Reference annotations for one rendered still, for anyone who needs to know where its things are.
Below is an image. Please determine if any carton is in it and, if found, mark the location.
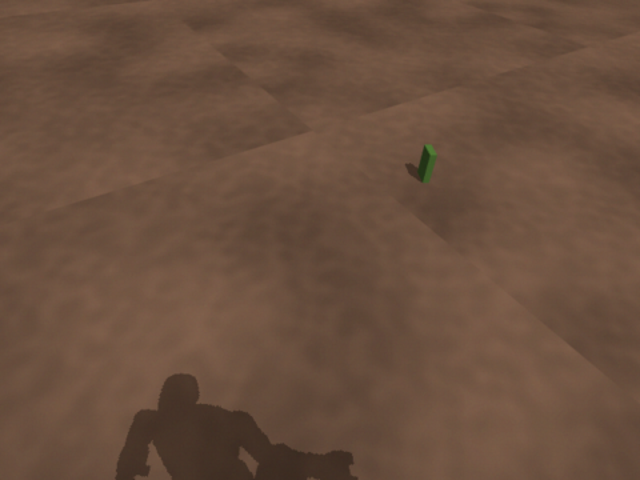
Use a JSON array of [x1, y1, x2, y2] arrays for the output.
[[417, 144, 437, 183]]

